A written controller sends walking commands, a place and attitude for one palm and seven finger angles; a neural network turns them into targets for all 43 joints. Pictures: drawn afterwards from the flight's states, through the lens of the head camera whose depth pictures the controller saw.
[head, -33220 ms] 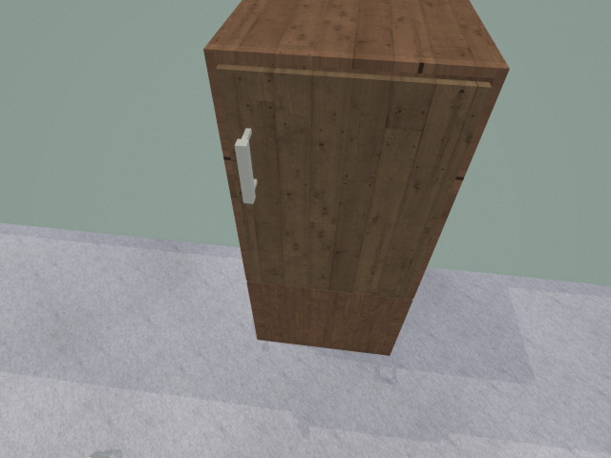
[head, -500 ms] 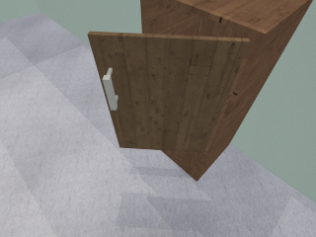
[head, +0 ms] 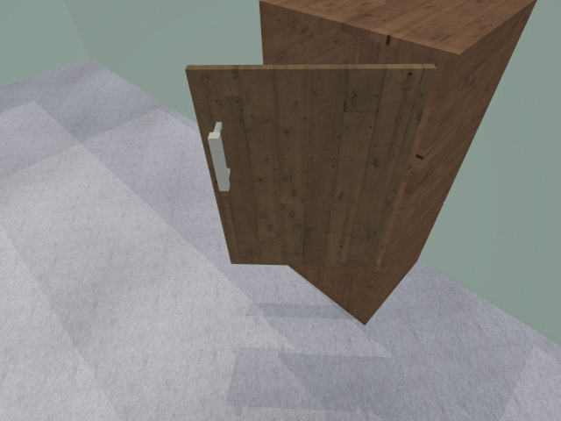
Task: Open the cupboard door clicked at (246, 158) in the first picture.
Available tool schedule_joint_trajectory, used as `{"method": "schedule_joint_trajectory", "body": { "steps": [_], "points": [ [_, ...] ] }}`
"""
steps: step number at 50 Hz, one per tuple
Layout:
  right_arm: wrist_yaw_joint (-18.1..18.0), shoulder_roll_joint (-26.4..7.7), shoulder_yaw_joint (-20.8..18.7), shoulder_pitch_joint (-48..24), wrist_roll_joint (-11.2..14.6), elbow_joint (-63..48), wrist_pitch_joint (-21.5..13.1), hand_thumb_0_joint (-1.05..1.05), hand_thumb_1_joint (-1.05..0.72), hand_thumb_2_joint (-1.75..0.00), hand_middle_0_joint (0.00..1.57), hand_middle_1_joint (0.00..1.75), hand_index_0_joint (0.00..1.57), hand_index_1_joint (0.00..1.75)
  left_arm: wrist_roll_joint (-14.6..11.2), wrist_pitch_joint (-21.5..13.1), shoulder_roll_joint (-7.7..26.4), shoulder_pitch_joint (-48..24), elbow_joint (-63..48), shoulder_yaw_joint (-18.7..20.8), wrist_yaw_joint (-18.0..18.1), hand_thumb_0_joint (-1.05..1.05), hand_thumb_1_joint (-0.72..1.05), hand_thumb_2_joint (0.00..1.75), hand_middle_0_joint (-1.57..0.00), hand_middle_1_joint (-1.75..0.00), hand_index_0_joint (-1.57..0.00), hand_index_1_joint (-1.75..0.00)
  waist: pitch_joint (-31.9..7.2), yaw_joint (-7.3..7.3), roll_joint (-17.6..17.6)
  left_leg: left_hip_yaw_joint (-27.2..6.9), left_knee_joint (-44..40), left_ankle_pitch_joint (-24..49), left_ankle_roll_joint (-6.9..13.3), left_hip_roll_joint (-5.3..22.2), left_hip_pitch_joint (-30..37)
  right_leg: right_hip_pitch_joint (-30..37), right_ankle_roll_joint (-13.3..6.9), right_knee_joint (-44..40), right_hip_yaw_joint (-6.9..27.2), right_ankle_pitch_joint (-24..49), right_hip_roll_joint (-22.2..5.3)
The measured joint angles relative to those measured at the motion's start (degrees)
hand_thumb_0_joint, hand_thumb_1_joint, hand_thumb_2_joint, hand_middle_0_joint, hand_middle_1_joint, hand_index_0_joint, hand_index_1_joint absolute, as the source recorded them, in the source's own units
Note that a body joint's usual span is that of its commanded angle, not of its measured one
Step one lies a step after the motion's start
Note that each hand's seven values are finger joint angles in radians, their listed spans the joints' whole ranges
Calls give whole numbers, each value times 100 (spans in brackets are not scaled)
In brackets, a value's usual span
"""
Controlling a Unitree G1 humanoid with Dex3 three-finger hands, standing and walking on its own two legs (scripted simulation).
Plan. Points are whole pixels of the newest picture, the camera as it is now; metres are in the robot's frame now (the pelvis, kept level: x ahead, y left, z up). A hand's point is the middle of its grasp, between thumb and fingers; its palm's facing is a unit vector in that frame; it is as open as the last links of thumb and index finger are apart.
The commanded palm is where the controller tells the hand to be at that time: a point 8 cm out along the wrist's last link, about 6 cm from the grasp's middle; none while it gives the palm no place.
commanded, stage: come to a stop and stand still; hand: left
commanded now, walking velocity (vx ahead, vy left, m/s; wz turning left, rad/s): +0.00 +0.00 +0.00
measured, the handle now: (221, 157) +0.58 +0.16 +0.05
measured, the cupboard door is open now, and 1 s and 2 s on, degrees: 41 41 41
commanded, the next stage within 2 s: look again from close up in 0.16 s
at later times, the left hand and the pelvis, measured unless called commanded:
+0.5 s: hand out of the picture +0.01 +0.15 -0.17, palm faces +0.01 -0.98 -0.20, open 7.3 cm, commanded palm none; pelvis +0.01 -0.01 +0.00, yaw +1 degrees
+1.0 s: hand (180, 362) +0.21 +0.17 -0.03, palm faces +0.26 -0.96 -0.09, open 7.5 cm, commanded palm +0.13 +0.22 -0.05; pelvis +0.02 -0.03 -0.01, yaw +4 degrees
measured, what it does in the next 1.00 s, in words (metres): stands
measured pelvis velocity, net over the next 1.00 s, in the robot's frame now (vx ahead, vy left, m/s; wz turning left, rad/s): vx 0.02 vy -0.03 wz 0.06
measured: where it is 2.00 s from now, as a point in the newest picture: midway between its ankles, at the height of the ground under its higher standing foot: outside the picture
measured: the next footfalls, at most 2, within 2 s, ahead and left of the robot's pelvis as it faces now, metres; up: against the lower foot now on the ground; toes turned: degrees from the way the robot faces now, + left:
none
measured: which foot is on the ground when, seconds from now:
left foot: down 0.00-1.00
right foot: down 0.00-1.00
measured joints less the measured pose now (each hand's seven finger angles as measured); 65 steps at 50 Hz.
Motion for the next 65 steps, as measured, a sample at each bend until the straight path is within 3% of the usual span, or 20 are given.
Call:
{"method": "schedule_joint_trajectory", "body": {
  "steps": [18,31,42,43,44,47,49,52,55,56,58,60,65],
  "points": [
    [19,83,150,663,26,807,-67,0,-91,-90,20,30,19,30,-27,-85,-56,301,470,-41,-26,1,91,90,-20,-30,-20,-30,89,-41,-80,-82,-398,233,-57,-28,-35,-64,-42,-265,-74,121,-8],
    [-35,319,144,389,36,948,-147,0,-91,-90,20,30,19,30,-15,-138,-70,49,587,-5,41,2,93,90,-20,-30,-20,-30,85,-55,-156,-101,-370,76,-170,73,154,101,-130,-196,-97,-67,91],
    [-41,142,79,202,39,879,-125,1,-92,-90,20,30,19,30,-10,-190,-14,-58,506,34,73,1,92,90,-20,-30,-20,-30,60,-32,-125,-167,-313,27,-248,162,135,163,-181,-265,-171,-104,171],
    [-54,108,93,280,123,622,-166,1,-92,-90,20,30,20,30,-255,134,-17,211,-376,105,81,1,92,90,-20,-30,-20,-30,73,-35,-118,-181,-234,-17,-253,183,73,122,-183,-237,-186,-105,187],
    [-131,74,102,415,168,347,-392,1,-92,-90,20,30,20,30,-411,176,-6,542,-1437,183,112,2,92,90,-20,-30,-21,-30,58,4,-139,-176,-229,-40,-249,171,56,74,-191,-175,-181,-128,175],
    [-264,-84,4,587,267,-297,-1087,1,-92,-90,20,30,20,30,-800,-244,-28,997,-3683,265,266,2,91,89,-20,-31,-21,-31,-132,-68,-98,-307,-65,-56,-246,105,-176,-99,-189,9,-305,-235,85],
    [-240,-208,-91,466,198,-697,-1330,1,-91,-90,20,30,20,30,-970,-771,-66,806,-4352,470,61,2,88,88,-20,-32,-21,-32,-309,-147,-68,-394,260,-133,-240,85,-579,-438,-189,268,-391,-317,39],
    [-100,-340,-227,119,140,-1307,-1485,1,-91,-90,20,30,20,30,-1223,-1891,-44,434,-4605,847,-641,1,83,86,-21,-35,-21,-35,-613,-144,-148,-346,938,-358,-264,115,-1353,-1244,-231,949,-338,-518,24],
    [52,-450,-330,-260,147,-1901,-1570,1,-91,-90,20,30,20,30,-1465,-3029,80,268,-4524,1102,-1656,1,77,84,-21,-39,-21,-39,-808,-105,-307,-298,1808,-688,-293,168,-2207,-2129,-279,1814,-272,-811,26],
    [87,-507,-356,-358,167,-2100,-1579,1,-91,-90,20,30,20,30,-1535,-3255,132,264,-4484,1157,-1992,1,75,83,-21,-40,-21,-40,-834,-74,-337,-316,2073,-682,-304,178,-2453,-2378,-305,2085,-266,-909,34],
    [97,-608,-390,-502,229,-2446,-1550,1,-91,-90,20,30,19,30,-1706,-3340,227,348,-4454,1234,-2497,0,71,81,-21,-43,-22,-43,-879,0,-397,-337,2572,-936,-302,190,-2856,-2782,-327,2547,-254,-1079,35],
    [44,-677,-400,-556,288,-2726,-1498,1,-91,-90,20,30,19,30,-1870,-3120,267,481,-4469,1287,-2729,1,66,79,-22,-46,-22,-46,-899,66,-423,-381,2931,-1129,-310,194,-3149,-3038,-334,2851,-290,-1205,18],
    [-100,-621,-265,-455,282,-2927,-1465,1,-91,-90,20,30,19,30,-1893,-2710,300,703,-4910,1410,-2491,1,54,74,-23,-53,-23,-53,-806,224,-356,-614,3441,-1313,-310,258,-3500,-3205,-348,3110,-510,-1312,61]
  ]
}}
